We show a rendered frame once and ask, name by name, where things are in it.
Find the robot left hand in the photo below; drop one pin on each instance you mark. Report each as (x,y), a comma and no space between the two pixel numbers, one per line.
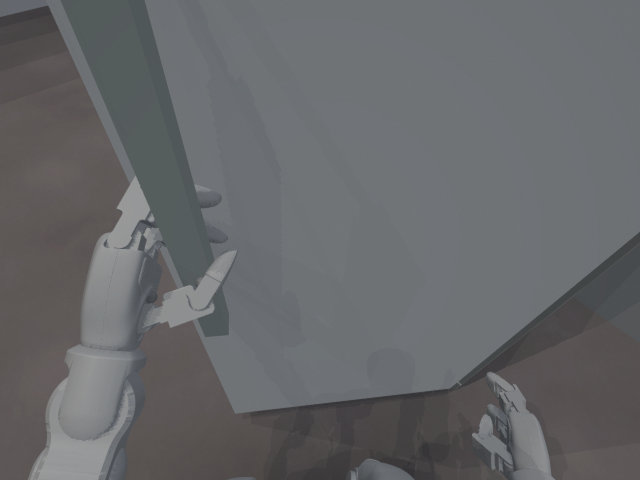
(124,270)

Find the right robot shin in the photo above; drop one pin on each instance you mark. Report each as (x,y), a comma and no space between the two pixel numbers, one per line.
(368,460)

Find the robot left forearm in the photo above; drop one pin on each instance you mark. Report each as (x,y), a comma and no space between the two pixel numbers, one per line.
(90,414)

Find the fridge door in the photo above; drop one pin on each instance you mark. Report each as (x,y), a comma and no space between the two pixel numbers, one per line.
(409,183)

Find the handle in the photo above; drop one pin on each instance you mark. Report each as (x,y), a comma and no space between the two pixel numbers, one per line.
(118,43)

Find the robot right hand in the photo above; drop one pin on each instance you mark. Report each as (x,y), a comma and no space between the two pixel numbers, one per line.
(522,444)

